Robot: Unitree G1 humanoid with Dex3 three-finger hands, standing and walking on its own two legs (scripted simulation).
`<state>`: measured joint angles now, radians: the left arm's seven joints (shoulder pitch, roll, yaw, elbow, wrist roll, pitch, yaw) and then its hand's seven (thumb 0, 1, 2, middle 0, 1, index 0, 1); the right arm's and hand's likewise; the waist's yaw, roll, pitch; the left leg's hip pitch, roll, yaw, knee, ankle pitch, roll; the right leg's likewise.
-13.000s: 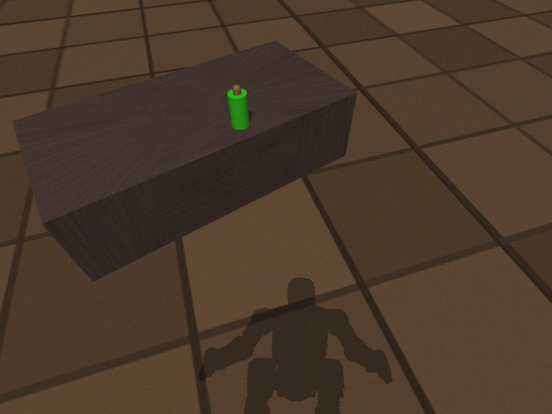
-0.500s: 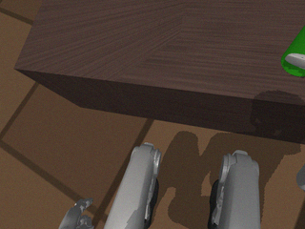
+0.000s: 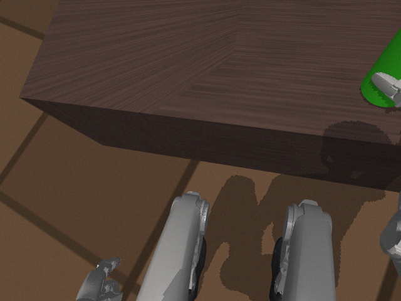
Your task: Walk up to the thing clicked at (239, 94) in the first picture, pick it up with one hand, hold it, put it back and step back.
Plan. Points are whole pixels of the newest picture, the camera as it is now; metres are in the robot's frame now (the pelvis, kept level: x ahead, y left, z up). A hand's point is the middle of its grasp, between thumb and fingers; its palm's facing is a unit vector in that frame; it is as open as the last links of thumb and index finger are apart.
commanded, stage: settle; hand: right
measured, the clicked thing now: out of the picture +0.52 -0.27 +0.05
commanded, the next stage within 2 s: lift in 0.74 s
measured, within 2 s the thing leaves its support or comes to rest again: neither
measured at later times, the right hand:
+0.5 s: hand out of the picture +0.52 -0.29 +0.09, palm faces +0.26 +0.97 -0.01, open 10.9 cm
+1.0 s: hand out of the picture +0.51 -0.29 +0.12, palm faces +0.26 +0.97 +0.00, open 10.9 cm
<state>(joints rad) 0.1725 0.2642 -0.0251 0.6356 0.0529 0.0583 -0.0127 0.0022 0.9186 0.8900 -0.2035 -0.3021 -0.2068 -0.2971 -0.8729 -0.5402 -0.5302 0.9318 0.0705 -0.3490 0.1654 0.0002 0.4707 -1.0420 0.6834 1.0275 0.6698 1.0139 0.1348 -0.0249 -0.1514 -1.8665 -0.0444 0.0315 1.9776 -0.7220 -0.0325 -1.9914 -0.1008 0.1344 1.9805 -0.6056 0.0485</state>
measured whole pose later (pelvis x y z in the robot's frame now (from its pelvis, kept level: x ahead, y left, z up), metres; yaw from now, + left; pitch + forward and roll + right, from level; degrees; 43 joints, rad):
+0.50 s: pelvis +0.02 -0.01 +0.06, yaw -1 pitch +34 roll +6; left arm 0.20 0.27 -0.02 0.63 0.04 0.04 -0.01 0.00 0.92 0.89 -0.20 -0.30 -0.21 -0.30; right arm -0.84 -0.54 -0.51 0.95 0.09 -0.35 0.18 0.00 0.49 -1.07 0.69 1.02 0.68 1.01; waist 0.14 -0.03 -0.17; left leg -1.67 -0.03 0.03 1.77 -0.70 -0.04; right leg -1.80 -0.10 0.11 1.79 -0.60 0.04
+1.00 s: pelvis +0.02 -0.01 +0.09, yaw -2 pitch +33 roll +6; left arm 0.21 0.26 -0.02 0.62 0.04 0.05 -0.02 0.00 0.93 0.88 -0.20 -0.31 -0.21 -0.30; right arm -0.80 -0.50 -0.51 0.93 0.09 -0.37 0.18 0.00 0.49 -1.07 0.68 1.05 0.66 1.03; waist 0.13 -0.03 -0.17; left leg -1.55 -0.02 0.03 1.66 -0.68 -0.04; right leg -1.69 -0.10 0.10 1.70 -0.59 0.03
